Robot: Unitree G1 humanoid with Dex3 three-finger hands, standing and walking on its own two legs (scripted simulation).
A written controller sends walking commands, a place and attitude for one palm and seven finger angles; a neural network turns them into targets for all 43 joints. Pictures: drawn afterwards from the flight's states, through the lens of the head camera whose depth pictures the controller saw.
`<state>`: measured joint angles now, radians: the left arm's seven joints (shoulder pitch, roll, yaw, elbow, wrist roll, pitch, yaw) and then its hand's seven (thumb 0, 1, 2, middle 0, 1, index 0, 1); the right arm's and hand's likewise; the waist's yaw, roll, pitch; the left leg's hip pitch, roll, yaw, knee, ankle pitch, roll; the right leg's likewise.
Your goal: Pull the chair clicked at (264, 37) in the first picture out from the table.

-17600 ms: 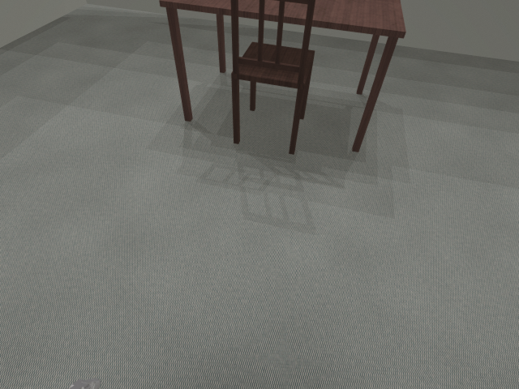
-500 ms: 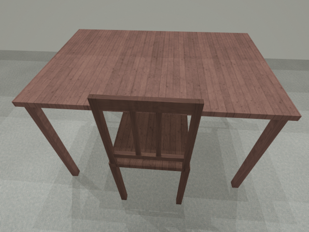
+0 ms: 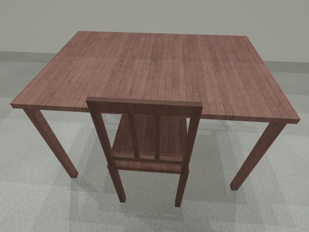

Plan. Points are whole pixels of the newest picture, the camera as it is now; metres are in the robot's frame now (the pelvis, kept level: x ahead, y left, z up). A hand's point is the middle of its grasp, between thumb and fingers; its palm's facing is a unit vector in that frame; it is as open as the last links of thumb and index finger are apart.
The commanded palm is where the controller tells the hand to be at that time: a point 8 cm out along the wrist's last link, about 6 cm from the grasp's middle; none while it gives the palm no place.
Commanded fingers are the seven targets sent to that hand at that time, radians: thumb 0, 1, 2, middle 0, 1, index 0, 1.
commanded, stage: look again from close up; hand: left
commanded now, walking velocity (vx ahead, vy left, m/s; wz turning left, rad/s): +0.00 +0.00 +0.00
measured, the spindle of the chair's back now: (134, 137) +0.48 +0.11 -0.09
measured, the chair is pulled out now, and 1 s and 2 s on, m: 0.00 0.00 0.00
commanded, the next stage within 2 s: none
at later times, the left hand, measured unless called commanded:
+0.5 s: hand out of the picture -0.04 +0.14 -0.17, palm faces +0.06 -0.99 -0.16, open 7.4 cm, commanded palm none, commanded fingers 0.00 0.90 0.90 -0.20 -0.30 -0.20 -0.30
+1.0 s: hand out of the picture -0.04 +0.14 -0.17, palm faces +0.07 -0.99 -0.15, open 7.4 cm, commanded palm none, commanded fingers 0.00 0.90 0.90 -0.20 -0.30 -0.20 -0.30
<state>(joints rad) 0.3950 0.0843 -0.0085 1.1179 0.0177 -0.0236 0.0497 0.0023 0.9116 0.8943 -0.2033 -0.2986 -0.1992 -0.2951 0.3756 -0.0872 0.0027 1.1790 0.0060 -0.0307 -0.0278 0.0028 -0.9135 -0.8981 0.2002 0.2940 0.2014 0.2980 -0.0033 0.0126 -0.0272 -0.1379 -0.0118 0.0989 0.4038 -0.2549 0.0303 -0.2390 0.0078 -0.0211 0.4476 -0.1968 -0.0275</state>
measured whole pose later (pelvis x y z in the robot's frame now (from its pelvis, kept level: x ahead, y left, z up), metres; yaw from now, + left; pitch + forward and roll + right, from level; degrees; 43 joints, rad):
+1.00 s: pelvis +0.01 +0.00 +0.00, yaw +0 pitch -1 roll +0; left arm 0.42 0.08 -0.01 1.12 0.02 -0.02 0.05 0.00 0.91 0.89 -0.20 -0.30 -0.20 -0.30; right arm 0.39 -0.07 0.01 1.19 0.01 -0.04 -0.03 0.00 -0.91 -0.90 0.20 0.29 0.20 0.30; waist 0.00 0.01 -0.04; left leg -0.12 -0.01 0.09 0.40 -0.27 0.03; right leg -0.22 0.01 -0.02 0.44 -0.21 -0.03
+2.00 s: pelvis +0.02 +0.00 +0.00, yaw +0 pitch +0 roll +0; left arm 0.42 0.08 -0.01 1.12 0.01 -0.02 0.05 0.00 0.91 0.89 -0.20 -0.30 -0.20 -0.30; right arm 0.40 -0.07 0.01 1.19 0.01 -0.04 -0.04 0.00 -0.91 -0.90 0.20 0.29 0.20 0.30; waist 0.00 0.00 -0.04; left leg -0.12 -0.01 0.09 0.40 -0.28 0.03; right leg -0.21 0.02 -0.03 0.43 -0.21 -0.03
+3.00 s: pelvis -0.01 -0.01 -0.11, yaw +5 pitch +19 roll -2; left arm 0.39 0.22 0.11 -0.08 -0.24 -0.32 -0.35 0.01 0.17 0.58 -0.13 -0.18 -0.13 -0.18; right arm 0.15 -0.17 0.02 0.55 0.04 -0.17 0.01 0.01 -0.91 -0.90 0.21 0.30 0.21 0.30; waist 0.02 0.03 -0.13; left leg -0.97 0.01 -0.02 1.25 -0.60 0.01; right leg -1.00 -0.02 -0.14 1.19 -0.52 -0.06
